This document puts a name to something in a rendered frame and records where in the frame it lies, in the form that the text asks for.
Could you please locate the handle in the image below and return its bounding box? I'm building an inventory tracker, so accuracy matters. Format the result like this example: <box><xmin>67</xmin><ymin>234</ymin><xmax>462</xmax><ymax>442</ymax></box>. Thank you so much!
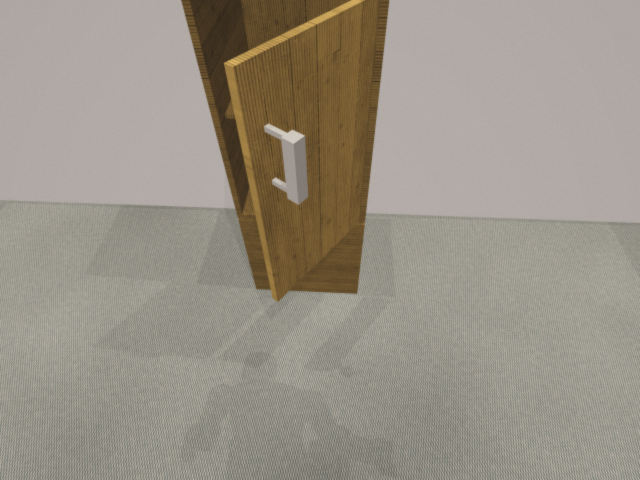
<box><xmin>264</xmin><ymin>124</ymin><xmax>308</xmax><ymax>205</ymax></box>

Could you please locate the cupboard door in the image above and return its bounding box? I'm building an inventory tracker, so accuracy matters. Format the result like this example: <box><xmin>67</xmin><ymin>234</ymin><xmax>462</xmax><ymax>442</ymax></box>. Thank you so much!
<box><xmin>224</xmin><ymin>0</ymin><xmax>378</xmax><ymax>302</ymax></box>

